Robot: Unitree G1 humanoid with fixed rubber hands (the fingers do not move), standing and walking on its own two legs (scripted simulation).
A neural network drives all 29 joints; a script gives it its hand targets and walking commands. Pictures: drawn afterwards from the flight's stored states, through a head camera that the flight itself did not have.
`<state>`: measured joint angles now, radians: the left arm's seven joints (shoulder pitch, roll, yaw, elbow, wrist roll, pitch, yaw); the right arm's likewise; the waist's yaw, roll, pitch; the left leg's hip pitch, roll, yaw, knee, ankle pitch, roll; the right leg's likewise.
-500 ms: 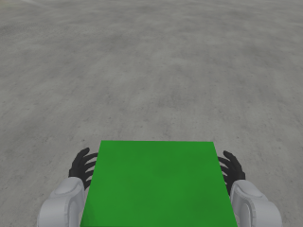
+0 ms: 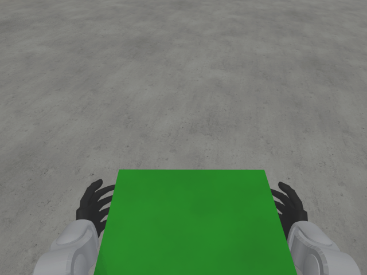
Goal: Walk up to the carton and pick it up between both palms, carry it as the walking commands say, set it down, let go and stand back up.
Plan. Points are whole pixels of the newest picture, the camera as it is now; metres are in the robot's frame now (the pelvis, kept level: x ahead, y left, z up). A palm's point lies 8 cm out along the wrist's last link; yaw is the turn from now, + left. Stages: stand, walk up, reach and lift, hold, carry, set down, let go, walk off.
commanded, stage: carry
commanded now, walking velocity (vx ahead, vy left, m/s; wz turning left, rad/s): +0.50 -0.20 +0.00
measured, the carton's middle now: (190, 245) +0.22 +0.00 +0.01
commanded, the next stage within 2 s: none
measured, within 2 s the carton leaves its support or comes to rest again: neither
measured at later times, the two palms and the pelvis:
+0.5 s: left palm (165, 135) +0.48 +0.07 +0.07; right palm (299, 138) +0.49 -0.29 +0.06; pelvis +0.25 -0.11 -0.01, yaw +1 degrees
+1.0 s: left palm (200, 72) +0.80 -0.03 +0.09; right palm (305, 81) +0.75 -0.39 +0.10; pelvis +0.55 -0.19 +0.01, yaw -3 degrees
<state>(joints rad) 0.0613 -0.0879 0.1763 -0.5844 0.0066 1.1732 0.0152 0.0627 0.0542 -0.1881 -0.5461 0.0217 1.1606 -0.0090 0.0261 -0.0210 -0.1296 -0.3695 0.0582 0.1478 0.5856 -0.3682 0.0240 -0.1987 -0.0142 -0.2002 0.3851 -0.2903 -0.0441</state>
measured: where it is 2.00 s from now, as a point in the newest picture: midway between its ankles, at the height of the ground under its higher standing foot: (247, 165)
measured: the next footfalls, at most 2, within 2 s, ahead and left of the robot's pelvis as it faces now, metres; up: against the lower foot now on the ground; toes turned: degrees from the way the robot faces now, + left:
left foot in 0.04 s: +0.06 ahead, +0.11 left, +0.00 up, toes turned +9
right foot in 0.36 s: +0.31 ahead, -0.19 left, +0.00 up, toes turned -9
